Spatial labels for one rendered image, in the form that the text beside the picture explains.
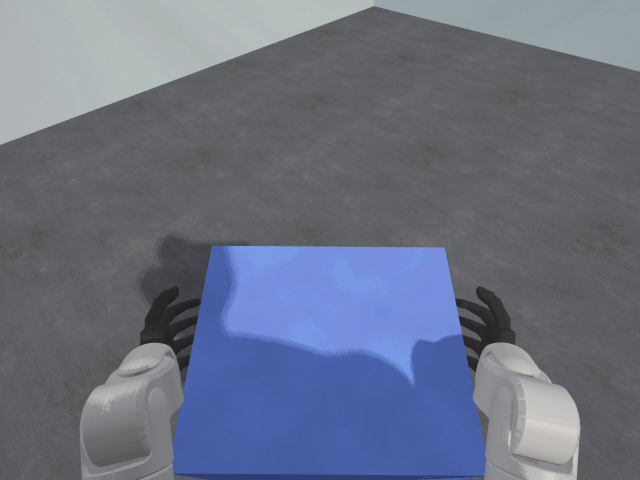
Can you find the robot right hand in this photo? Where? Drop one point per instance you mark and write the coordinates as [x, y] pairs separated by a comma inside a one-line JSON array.
[[497, 321]]

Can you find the carton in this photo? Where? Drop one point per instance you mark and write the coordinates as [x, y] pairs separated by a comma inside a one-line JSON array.
[[328, 363]]

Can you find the robot right forearm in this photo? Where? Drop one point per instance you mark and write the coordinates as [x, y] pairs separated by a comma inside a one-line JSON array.
[[534, 425]]

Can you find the robot left hand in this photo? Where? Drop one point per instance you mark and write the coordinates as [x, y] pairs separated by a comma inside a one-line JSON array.
[[157, 329]]

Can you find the robot left forearm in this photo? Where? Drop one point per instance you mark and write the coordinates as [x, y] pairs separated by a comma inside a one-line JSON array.
[[125, 431]]

